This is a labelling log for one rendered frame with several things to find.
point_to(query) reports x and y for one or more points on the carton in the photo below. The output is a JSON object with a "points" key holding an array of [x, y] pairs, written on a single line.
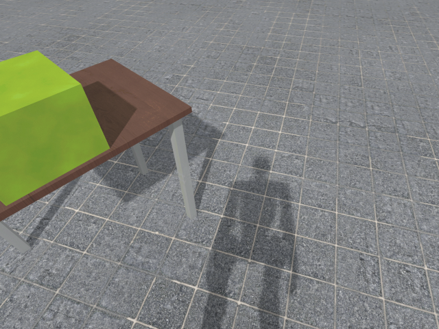
{"points": [[47, 125]]}

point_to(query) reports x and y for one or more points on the table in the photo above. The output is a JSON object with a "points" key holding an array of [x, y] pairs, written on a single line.
{"points": [[128, 109]]}

